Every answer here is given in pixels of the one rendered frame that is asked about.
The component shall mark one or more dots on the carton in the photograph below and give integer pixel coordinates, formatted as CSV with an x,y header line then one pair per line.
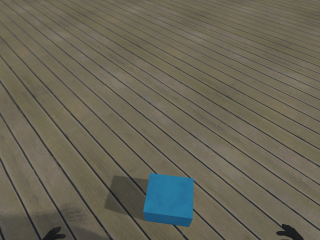
x,y
169,200

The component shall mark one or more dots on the right robot hand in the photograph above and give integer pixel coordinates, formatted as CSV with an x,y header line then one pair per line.
x,y
290,232

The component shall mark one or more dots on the left robot hand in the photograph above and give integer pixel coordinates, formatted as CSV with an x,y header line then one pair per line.
x,y
52,234

